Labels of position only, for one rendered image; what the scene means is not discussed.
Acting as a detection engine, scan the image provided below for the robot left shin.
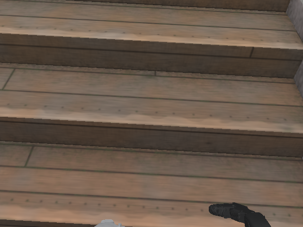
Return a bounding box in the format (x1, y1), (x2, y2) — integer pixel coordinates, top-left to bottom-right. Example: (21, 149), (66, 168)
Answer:
(101, 219), (114, 223)

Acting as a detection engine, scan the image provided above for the right robot hand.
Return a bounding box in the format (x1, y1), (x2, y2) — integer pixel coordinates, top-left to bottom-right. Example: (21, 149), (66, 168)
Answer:
(208, 202), (271, 227)

